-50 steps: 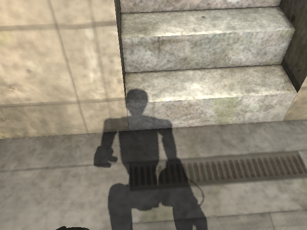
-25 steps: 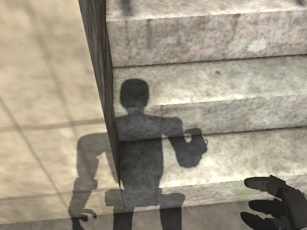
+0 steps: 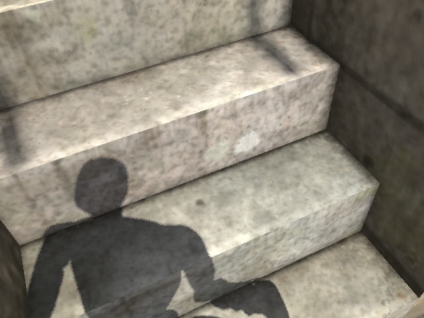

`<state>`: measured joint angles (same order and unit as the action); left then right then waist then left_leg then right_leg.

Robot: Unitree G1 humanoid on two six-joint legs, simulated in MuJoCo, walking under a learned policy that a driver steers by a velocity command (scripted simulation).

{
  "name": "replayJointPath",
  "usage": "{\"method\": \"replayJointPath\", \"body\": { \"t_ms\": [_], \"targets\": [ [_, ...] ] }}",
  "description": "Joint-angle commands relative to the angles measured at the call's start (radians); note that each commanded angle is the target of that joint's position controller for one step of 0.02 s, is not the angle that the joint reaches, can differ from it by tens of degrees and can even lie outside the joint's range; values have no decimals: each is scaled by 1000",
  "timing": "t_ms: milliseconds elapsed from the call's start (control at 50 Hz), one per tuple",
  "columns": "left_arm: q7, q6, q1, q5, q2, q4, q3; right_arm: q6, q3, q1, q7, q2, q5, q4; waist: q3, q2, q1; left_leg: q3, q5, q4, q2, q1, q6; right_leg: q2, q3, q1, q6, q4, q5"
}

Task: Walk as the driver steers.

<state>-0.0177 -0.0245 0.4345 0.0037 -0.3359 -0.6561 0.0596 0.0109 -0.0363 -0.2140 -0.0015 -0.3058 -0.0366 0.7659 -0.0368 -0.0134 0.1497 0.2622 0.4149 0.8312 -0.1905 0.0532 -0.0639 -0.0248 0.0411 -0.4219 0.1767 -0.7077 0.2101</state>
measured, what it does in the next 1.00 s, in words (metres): steps to the right, turning left: left foot, then right foot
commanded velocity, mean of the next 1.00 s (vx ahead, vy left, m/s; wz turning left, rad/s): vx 0.24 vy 0.00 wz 0.54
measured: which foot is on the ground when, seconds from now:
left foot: up 0.00-0.40, down 0.42-0.66, up 0.68-1.00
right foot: down 0.00-0.38, up 0.40-0.64, down 0.66-1.00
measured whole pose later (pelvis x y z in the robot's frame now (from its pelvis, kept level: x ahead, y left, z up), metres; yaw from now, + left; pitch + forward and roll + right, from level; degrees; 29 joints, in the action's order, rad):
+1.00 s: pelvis +0.01 -0.17 +0.03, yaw +30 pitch +2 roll +0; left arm 0.10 -0.03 0.17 0.05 -0.26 -0.60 0.02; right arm -0.03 -0.08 -0.10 -0.02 -0.31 0.01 0.56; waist -0.04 -0.04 0.03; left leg -0.02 0.35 1.24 -0.07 0.60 -0.19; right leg 0.04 0.23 -0.33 0.09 -0.44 0.15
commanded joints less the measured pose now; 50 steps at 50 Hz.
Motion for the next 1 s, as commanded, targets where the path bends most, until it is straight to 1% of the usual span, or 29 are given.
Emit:
{"method": "replayJointPath", "body": {
  "t_ms": [20,40,60,80,100,160,220,300,360,380,400,420,440,460,480,520,580,620,640,660,680,700,720,740,760,800,840,940,1000],
  "targets": [
    [-11,48,99,-33,-76,-67,7,-15,44,138,7,107,-27,-219,-152,429,-90,-118,163,907,238,599,33,-100,-411,144,44,177,-655],
    [13,66,-52,-23,-212,13,33,0,57,-114,-8,126,-32,-273,73,595,-252,-250,123,956,258,646,39,161,-907,212,176,499,-315],
    [34,69,-89,30,-192,24,45,31,36,-138,-31,37,-10,-218,53,346,-227,-276,59,973,200,583,24,226,-927,140,220,553,-140],
    [44,73,-85,33,-150,-14,36,41,17,-51,-29,-20,-25,-206,21,77,-209,-299,1,944,151,581,24,229,-851,68,201,493,-76],
    [47,73,-20,42,-94,-58,17,34,7,49,-35,-41,-18,-219,-9,-74,-155,-267,4,889,129,585,17,225,-714,13,172,463,-157],
    [70,98,-13,51,-23,-105,-13,-7,29,156,-57,23,22,-265,43,-95,-118,-232,-83,621,103,516,16,174,-395,118,70,400,-629],
    [58,90,-69,56,19,-119,-21,-16,47,84,-55,73,32,-197,125,80,-112,-123,-79,246,181,296,56,84,-67,220,-66,365,-1173],
    [89,93,-164,42,-1,-83,13,-38,4,-55,-103,-2,36,-143,252,74,-162,-168,-86,89,197,275,94,228,-50,451,-110,220,-1416],
    [97,75,-295,18,41,-31,9,-48,-23,-144,-89,-7,31,-109,169,74,-213,-142,-215,-141,225,227,136,151,66,353,-119,-23,-1061],
    [96,68,-396,10,49,-2,9,-45,-30,-261,-77,10,24,-64,86,23,-301,-153,-402,-355,221,145,183,64,138,194,-140,-228,-681],
    [83,57,-413,10,62,42,15,-26,-43,-263,-66,-27,6,-33,-59,-201,-291,-495,-729,-483,80,103,364,-91,60,-152,-204,-646,268],
    [77,62,-332,41,60,83,6,15,-59,-182,-69,-101,-6,-68,-44,-215,-184,-820,-1122,-525,-119,290,436,-89,-162,-151,-194,-849,432],
    [62,60,-269,70,54,84,12,27,-52,-202,-57,-58,10,-99,-25,44,-164,-760,-1371,-456,-93,334,461,-89,-159,-151,-209,-979,398],
    [59,67,-209,60,91,118,2,27,-74,-174,-63,-133,1,-111,-26,-7,-99,-834,-1446,-412,-108,283,483,-99,-173,-230,-230,-955,362],
    [53,65,-234,62,53,137,1,19,-90,-49,-75,-176,-16,-161,-8,-17,-79,-920,-1253,-443,-142,266,480,-59,-209,-283,-238,-913,299],
    [37,20,-324,78,21,150,2,-22,-84,26,-89,-143,-17,-171,61,30,-100,-784,-916,-420,10,280,368,-40,-152,-184,-251,-626,274],
    [34,6,-432,-1,88,199,-29,-67,-109,-122,-90,-165,-22,-118,78,-93,-195,-656,-902,-419,149,197,207,-115,-50,34,-264,-58,336],
    [50,19,-324,-23,50,153,-23,-74,-134,-108,-65,-176,-5,-125,206,-106,-181,-725,-810,-342,99,54,157,-106,-81,96,-256,116,184],
    [74,22,-274,-21,54,141,-18,-60,-125,-95,-62,-156,-2,-127,206,-223,-149,-714,-723,-327,131,85,134,-86,-85,219,-241,310,80],
    [92,35,-257,-2,30,125,-12,-51,-117,-89,-60,-106,21,-132,206,-164,-144,-661,-432,-258,185,200,95,-11,-105,368,-225,418,-109],
    [103,34,-301,8,0,129,-9,-57,-103,-145,-65,-24,33,-139,201,71,-185,-531,98,-48,285,449,56,200,-251,536,-167,434,-221],
    [103,31,-297,37,-61,150,1,-67,-118,-130,-73,-62,19,-191,275,356,-140,-293,314,397,393,556,-11,498,-475,393,30,450,-509],
    [98,22,-336,47,43,168,-28,-77,-136,-133,-71,-119,-11,-170,252,199,-166,-290,273,677,278,523,-25,476,-389,294,102,422,-680],
    [89,18,-381,44,100,170,-47,-88,-131,-141,-69,-95,-19,-155,143,82,-218,-306,193,743,260,518,-12,374,-246,196,81,387,-640],
    [65,21,-432,88,43,178,-27,-74,-126,-136,-86,-91,86,-180,120,164,-220,-343,151,909,214,661,-52,294,-194,239,13,341,-506],
    [78,19,-406,62,49,187,-33,-63,-109,-49,-81,-107,49,-206,78,41,-188,-359,-42,837,187,723,-76,220,-110,227,-7,336,-371],
    [109,17,-342,56,32,172,-33,-57,-81,13,-65,-59,26,-241,90,56,-159,-335,-134,741,188,751,-113,232,-115,263,38,347,-346],
    [123,14,-282,53,-46,136,-6,-43,-55,54,-23,-51,36,-275,145,123,-136,-295,-49,489,127,706,-147,347,-167,365,143,417,-265],
    [123,-6,-312,35,-129,125,32,-13,-63,90,-5,-76,60,-270,122,154,-133,-262,-58,285,105,557,-109,319,-32,272,96,436,-158]
  ]
}}
Velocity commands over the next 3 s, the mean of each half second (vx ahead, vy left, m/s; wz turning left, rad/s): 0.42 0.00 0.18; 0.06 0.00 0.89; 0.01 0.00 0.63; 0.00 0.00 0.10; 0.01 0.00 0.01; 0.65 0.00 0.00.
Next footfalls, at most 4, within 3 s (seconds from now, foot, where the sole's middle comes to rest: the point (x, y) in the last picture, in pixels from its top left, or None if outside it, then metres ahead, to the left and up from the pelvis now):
0.42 left None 0.13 0.03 -0.75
0.66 right None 0.14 -0.20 -0.75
1.18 left None -0.12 -0.09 -0.75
1.64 right None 0.03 -0.29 -0.75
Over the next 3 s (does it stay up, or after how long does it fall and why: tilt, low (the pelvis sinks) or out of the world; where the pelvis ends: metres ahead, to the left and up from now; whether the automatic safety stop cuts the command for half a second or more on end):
stays up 0.02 -0.14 0.03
